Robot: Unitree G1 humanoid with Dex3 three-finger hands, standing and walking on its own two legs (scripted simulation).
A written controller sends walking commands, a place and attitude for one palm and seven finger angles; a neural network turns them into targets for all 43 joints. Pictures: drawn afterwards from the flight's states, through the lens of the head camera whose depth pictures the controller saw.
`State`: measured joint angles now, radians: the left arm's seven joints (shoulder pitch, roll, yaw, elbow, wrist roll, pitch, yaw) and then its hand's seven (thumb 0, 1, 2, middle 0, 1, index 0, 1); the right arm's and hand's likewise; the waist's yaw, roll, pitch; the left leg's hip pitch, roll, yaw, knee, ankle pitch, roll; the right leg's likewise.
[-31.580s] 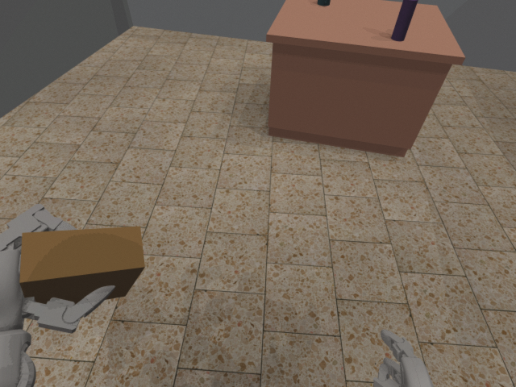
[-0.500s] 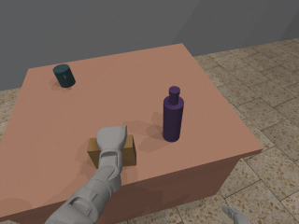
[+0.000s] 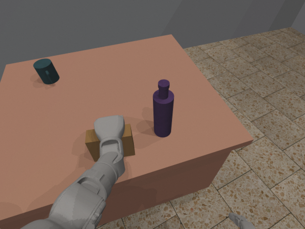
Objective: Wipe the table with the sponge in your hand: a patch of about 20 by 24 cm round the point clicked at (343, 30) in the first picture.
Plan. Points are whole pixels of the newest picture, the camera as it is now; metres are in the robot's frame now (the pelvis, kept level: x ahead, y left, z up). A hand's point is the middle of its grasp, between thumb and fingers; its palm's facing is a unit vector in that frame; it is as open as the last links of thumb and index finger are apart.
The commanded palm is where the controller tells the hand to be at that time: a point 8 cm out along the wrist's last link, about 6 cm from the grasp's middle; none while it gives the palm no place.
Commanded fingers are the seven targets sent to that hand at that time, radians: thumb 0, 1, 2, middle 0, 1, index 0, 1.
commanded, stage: wipe forward along the third lane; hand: left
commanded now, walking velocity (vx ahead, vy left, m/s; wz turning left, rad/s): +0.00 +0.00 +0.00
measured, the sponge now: (112, 146) +0.38 +0.15 -0.05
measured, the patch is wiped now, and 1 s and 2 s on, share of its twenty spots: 0.85 1.00 1.00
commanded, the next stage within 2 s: wipe back along the third lane in 1.28 s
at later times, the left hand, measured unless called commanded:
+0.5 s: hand (109, 126) +0.43 +0.17 -0.02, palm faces -0.09 +0.01 -1.00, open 9.0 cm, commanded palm +0.41 +0.17 +0.01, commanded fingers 0.00 0.10 1.30 -1.20 -1.60 -1.20 -1.60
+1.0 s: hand (105, 113) +0.48 +0.19 -0.02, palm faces -0.10 +0.02 -0.99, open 9.0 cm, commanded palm +0.47 +0.19 +0.01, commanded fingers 0.00 0.10 1.30 -1.20 -1.60 -1.20 -1.60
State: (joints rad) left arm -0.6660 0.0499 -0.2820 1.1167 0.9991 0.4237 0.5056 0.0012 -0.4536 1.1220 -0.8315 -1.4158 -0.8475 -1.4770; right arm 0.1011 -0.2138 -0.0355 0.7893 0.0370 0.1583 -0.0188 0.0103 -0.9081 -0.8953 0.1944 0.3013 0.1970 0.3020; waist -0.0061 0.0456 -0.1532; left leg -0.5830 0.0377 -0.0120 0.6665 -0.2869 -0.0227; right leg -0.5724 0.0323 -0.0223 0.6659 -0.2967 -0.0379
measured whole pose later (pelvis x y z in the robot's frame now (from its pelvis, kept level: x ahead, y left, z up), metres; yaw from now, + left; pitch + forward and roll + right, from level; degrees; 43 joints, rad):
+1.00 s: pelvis +0.00 +0.04 -0.02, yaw -2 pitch +22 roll -2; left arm -1.04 0.23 -0.14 1.37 1.01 0.43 0.48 0.00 -0.46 1.12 -0.84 -1.41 -0.86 -1.47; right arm 0.23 -0.24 -0.02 0.78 0.02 0.07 0.02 0.01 -0.91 -0.89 0.20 0.30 0.20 0.30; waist -0.14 0.05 -0.18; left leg -0.88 0.03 0.02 0.84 -0.34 0.02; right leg -0.84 0.03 0.01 0.77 -0.31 0.01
